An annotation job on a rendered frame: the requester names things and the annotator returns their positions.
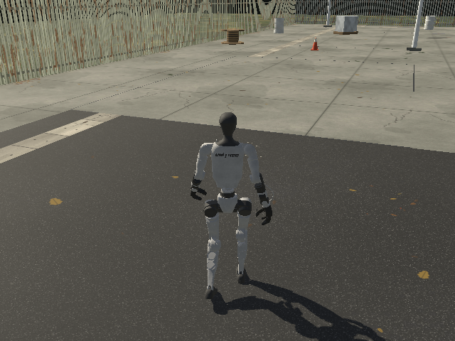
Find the robot left upper arm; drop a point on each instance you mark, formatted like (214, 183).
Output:
(205, 150)

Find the robot right upper arm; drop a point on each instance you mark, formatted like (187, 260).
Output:
(253, 162)

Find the robot head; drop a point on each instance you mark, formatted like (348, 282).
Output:
(228, 122)

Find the robot right hand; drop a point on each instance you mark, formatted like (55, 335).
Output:
(267, 215)

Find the left robot thigh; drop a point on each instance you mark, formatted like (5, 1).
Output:
(212, 220)

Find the right robot forearm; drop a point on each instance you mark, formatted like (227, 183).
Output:
(262, 193)

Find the left robot forearm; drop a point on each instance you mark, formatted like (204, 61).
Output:
(195, 184)

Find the robot left hand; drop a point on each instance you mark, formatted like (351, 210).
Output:
(193, 194)

